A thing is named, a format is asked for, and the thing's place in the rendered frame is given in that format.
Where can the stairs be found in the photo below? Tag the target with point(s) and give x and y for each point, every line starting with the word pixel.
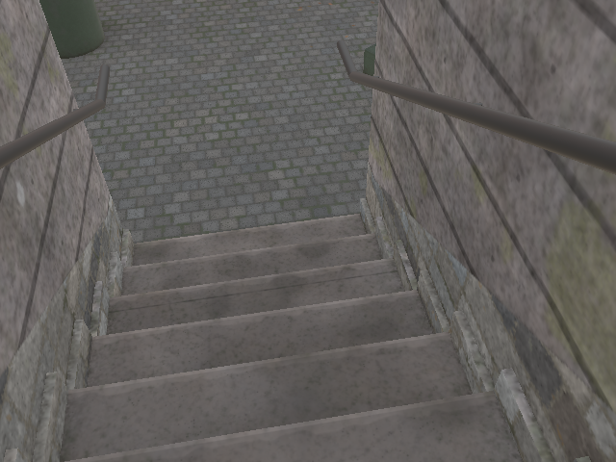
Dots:
pixel 291 342

